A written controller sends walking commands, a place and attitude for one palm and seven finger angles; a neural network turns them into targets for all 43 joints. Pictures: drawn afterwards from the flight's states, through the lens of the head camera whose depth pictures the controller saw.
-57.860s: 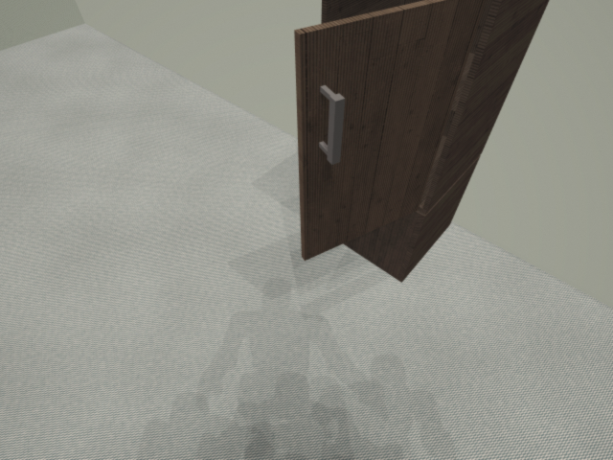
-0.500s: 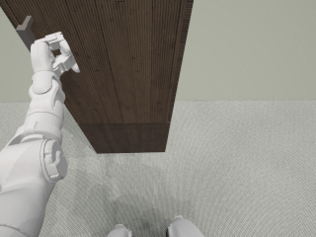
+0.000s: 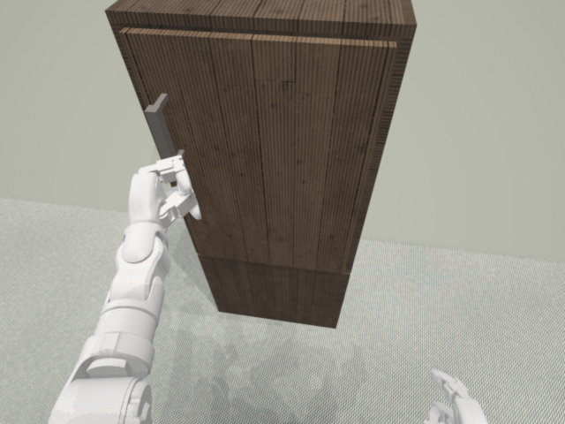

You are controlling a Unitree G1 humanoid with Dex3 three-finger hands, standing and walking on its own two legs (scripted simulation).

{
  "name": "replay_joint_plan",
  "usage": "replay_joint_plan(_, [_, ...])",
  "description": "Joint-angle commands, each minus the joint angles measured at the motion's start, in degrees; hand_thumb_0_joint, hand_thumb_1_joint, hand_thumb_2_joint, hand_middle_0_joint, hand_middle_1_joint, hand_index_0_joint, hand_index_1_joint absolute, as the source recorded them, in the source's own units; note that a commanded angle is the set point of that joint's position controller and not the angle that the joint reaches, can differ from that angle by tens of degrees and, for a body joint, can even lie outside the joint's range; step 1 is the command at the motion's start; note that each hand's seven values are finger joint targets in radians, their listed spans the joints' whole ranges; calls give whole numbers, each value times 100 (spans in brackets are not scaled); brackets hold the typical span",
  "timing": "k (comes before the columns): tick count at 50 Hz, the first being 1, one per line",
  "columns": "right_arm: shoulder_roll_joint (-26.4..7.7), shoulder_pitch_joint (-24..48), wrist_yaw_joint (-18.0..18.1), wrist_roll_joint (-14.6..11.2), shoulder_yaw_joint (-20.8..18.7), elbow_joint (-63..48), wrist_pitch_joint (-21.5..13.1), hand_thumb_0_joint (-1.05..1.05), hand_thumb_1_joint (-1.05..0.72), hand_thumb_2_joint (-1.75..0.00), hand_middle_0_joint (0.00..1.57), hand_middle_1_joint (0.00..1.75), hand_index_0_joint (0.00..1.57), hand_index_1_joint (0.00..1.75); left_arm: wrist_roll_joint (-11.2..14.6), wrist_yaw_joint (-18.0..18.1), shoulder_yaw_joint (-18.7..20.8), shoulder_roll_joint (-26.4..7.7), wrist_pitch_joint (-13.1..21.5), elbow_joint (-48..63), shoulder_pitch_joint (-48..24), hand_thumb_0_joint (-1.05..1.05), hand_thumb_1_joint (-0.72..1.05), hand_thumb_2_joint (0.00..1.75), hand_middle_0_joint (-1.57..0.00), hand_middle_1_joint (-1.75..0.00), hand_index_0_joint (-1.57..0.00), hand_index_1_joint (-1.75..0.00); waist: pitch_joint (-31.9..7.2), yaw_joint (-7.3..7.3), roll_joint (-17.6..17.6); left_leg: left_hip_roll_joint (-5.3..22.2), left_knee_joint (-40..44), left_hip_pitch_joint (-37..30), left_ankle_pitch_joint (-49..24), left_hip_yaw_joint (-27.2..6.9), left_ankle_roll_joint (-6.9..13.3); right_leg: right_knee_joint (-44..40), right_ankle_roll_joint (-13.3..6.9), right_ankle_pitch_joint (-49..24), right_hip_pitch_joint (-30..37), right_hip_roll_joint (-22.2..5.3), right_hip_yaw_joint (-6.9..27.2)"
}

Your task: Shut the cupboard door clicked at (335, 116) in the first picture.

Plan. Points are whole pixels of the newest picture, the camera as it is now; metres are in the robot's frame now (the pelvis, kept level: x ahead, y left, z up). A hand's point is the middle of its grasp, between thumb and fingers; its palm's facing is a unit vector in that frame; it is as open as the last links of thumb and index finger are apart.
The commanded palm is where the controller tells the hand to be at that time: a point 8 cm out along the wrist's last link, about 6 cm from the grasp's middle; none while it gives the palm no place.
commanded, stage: draw the hand back to the body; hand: left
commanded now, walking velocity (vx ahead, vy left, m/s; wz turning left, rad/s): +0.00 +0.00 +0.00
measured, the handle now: (168, 136) +0.55 +0.22 +0.11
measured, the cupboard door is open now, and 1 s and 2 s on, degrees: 0 0 0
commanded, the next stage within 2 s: step back with the hand held close in 1.62 s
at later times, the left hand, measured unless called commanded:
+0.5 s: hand (135, 229) +0.32 +0.19 +0.14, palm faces +0.11 -0.99 -0.01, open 3.1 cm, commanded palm +0.28 +0.24 +0.15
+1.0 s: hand (39, 290) +0.23 +0.25 +0.17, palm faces +0.39 -0.87 -0.30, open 4.3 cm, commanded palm +0.18 +0.29 +0.18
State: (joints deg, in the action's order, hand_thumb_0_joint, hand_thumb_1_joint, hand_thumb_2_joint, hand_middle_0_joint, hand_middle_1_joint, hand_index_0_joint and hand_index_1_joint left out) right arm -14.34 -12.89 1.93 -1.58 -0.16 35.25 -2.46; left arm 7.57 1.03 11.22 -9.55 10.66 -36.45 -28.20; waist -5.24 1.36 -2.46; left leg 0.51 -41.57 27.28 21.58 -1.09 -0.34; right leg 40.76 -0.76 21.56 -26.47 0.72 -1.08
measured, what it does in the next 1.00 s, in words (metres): stands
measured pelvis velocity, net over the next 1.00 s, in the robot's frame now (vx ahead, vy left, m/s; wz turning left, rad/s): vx -0.01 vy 0.01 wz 0.00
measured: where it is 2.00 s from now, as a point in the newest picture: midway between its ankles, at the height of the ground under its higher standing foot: outside the picture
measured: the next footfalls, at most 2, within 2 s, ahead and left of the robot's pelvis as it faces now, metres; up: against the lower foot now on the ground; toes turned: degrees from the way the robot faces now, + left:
none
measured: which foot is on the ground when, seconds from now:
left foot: down 0.00-1.00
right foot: down 0.00-1.00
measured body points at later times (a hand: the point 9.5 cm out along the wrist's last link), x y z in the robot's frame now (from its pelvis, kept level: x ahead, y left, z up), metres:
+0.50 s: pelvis -0.01 +0.00 +0.01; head -0.02 -0.02 +0.46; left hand +0.31 +0.25 +0.15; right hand +0.12 -0.24 -0.10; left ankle -0.01 +0.12 -0.72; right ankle -0.01 -0.11 -0.72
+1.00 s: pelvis -0.01 +0.01 +0.03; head -0.03 -0.02 +0.48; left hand +0.20 +0.30 +0.19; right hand +0.19 -0.20 -0.06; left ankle -0.01 +0.12 -0.72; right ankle -0.01 -0.11 -0.72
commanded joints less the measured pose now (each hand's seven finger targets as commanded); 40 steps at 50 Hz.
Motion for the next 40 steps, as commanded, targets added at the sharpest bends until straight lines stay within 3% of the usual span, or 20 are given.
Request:
replay_joint_plan(1, [-599, -283, 92, 6, -177, -495, -150, 0, -90, -90, 20, 30, 20, 30, 22, -100, 129, -1081, 464, 1131, -2738, 0, 90, 90, -130, -150, -130, -150, -1658, 216, 209, -147, 331, -889, -1804, 168, 154, -428, 2, -2572, 708, 6, 0])
replay_joint_plan(2, [-616, -298, 97, -8, -168, -498, -146, 0, -90, -90, 20, 30, 20, 30, 35, -151, 14, -978, 466, 1005, -2689, 0, 90, 90, -130, -150, -130, -150, -1582, 256, 205, -146, 314, -873, -1805, 148, 161, -440, -8, -2518, 649, 16, -12])
replay_joint_plan(6, [-616, -104, 70, -50, -142, -709, -152, 0, -90, -90, 20, 30, 20, 30, 203, -356, 219, -1093, 360, 1243, -1928, 0, 90, 90, -130, -150, -130, -150, -1831, -27, 226, -161, 416, -908, -1929, 166, 154, -453, -31, -2709, 1033, -6, -12])
replay_joint_plan(7, [-652, -107, 79, -59, -140, -755, -129, 0, -90, -90, 20, 30, 20, 30, 239, -380, 432, -1322, 301, 1254, -1581, 0, 90, 90, -130, -150, -130, -150, -1822, -118, 375, -149, 450, -844, -1953, 155, 164, -467, -34, -2716, 1170, -1, -18])
replay_joint_plan(8, [-621, -18, 79, -84, -113, -817, -117, 0, -90, -90, 20, 30, 20, 30, 271, -437, 312, -1201, 230, 1413, -1529, 0, 90, 90, -130, -150, -130, -150, -1684, -85, 299, -148, 508, -834, -1865, 189, 170, -529, -13, -2682, 1129, -21, -4])
replay_joint_plan(11, [-629, 87, 135, -106, -92, -882, -104, 0, -90, -90, 20, 30, 20, 30, 370, -499, 513, -1444, 77, 1864, -1408, 0, 90, 90, -130, -150, -130, -150, -1465, -132, 494, -150, 646, -786, -1614, 184, 192, -688, 11, -2445, 1229, -17, 24])
replay_joint_plan(13, [-620, 196, 186, -119, -74, -934, -121, 0, -90, -90, 20, 30, 20, 30, 399, -541, 569, -1568, 57, 2360, -1320, 0, 90, 90, -130, -150, -130, -150, -1499, -154, 293, -145, 728, -890, -1602, 184, 204, -741, 0, -2341, 1314, -24, 38])
replay_joint_plan(15, [-580, 272, 214, -131, -68, -943, -206, 0, -90, -90, 20, 30, 20, 30, 439, -588, 364, -1370, 51, 2860, -1264, 0, 90, 90, -130, -150, -130, -150, -1492, -130, 68, -138, 786, -1105, -1601, 159, 203, -779, -20, -2233, 1264, 12, 3])
replay_joint_plan(17, [-612, 311, 259, -135, -77, -959, -287, 0, -90, -90, 20, 30, 20, 30, 524, -638, 481, -1456, 3, 3120, -775, 0, 90, 90, -130, -150, -130, -150, -1520, -205, 190, -129, 843, -1183, -1648, 137, 205, -824, -26, -2182, 1382, 29, -28])
replay_joint_plan(20, [-593, 434, 305, -175, -38, -895, -393, 0, -90, -90, 20, 30, 20, 30, 605, -742, 396, -1357, -240, 3255, -468, 0, 90, 90, -130, -150, -130, -150, -1088, -184, 156, -129, 1010, -1158, -1303, 108, 194, -984, -18, -1737, 1199, 29, -56])
replay_joint_plan(22, [-619, 492, 337, -189, -30, -915, -459, 0, -90, -90, 20, 30, 20, 30, 620, -766, 451, -1416, -417, 3427, -154, 0, 90, 90, -130, -150, -130, -150, -1000, -249, 91, -134, 1086, -1196, -1196, 87, 192, -1062, -26, -1499, 1208, 17, -64])
replay_joint_plan(26, [-586, 659, 368, -195, 13, -963, -595, 0, -90, -90, 20, 30, 20, 30, 703, -811, 518, -1391, -717, 3956, 279, 0, 90, 90, -119, -138, -119, -138, -907, -314, 87, -141, 1220, -1341, -1206, 64, 181, -1146, -30, -1441, 1266, 14, -104])
replay_joint_plan(27, [-606, 652, 377, -188, 2, -966, -618, 0, -90, -90, 20, 30, 20, 30, 725, -804, 650, -1508, -762, 4056, 472, 0, 90, 90, -116, -135, -116, -135, -922, -328, 261, -132, 1215, -1361, -1224, 65, 191, -1178, -14, -1417, 1323, 19, -106])
replay_joint_plan(28, [-507, 762, 397, -103, 13, -961, -568, 0, -90, -90, 20, 30, 20, 30, 7, -312, 410, -1961, -547, 4446, 688, 0, 90, 90, -113, -132, -113, -132, -470, -253, 149, -162, 1413, -1405, -1137, 90, 224, -1491, 5, -1237, 1230, -131, 87])
replay_joint_plan(29, [-466, 756, 394, -64, 32, -938, -540, 0, -90, -90, 20, 30, 20, 30, -51, -84, 305, -1609, -525, 4389, 1125, 0, 90, 90, -111, -129, -111, -129, -318, -237, 124, -148, 1487, -1416, -1064, 73, 221, -1532, 6, -1128, 1245, -144, 30])
replay_joint_plan(32, [-503, 800, 387, -33, 36, -905, -396, 0, -90, -90, 20, 30, 20, 30, -186, 217, 481, -1809, -471, 4632, 1712, 0, 90, 90, -102, -120, -102, -120, -283, -297, 469, -90, 1675, -1565, -1184, 78, 233, -1718, 7, -1168, 1566, -112, 3])
replay_joint_plan(35, [-430, 923, 394, -16, 75, -921, -360, 0, -90, -90, 20, 30, 20, 30, -293, 335, 411, -1754, -393, 5086, 1610, 0, 90, 90, -94, -111, -94, -111, -248, -264, -85, -89, 1854, -1865, -1143, 122, 209, -1854, 0, -1077, 1615, -109, 17])
replay_joint_plan(40, [-406, 981, 387, 26, 83, -873, -392, 0, -90, -90, 20, 30, 20, 30, -366, 443, 446, -1719, -331, 5507, 2094, 0, 90, 90, -81, -96, -81, -96, -185, -310, -162, -60, 2093, -2134, -1337, 80, 180, -1989, -25, -1216, 1833, -73, -46])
